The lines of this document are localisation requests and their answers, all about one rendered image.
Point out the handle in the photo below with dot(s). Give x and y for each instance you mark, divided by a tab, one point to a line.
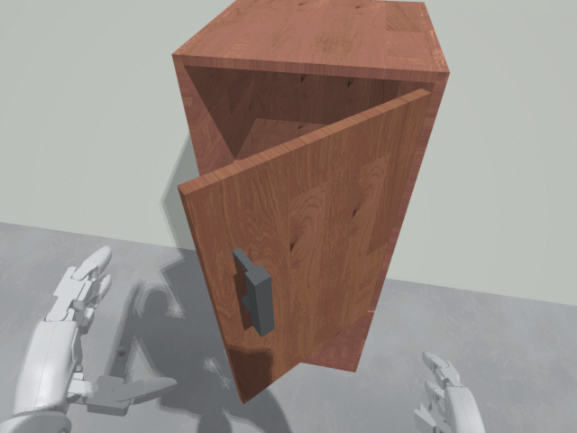
259	299

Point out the robot left hand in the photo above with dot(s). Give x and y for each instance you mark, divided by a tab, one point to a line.
46	380

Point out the cupboard door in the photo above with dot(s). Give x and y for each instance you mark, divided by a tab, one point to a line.
317	213

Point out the robot left forearm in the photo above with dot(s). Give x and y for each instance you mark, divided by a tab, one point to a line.
37	422

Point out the robot right hand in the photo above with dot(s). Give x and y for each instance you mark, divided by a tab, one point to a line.
458	411

